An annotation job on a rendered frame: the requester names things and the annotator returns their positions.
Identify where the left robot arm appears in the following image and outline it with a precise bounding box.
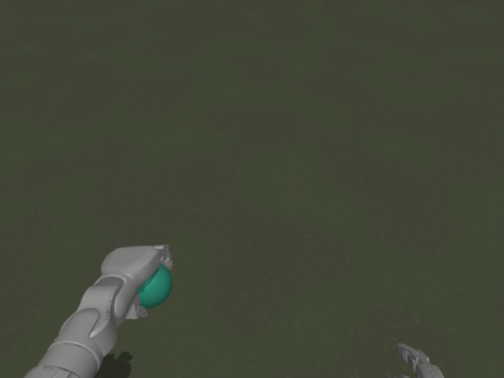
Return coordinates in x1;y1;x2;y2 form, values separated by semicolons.
24;272;137;378

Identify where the left robot hand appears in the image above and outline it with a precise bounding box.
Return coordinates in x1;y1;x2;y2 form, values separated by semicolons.
101;244;172;320

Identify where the ball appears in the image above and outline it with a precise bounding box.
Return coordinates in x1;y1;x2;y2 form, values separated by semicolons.
137;264;172;308

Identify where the right robot hand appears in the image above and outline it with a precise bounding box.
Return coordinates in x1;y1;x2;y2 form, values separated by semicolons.
395;343;444;378

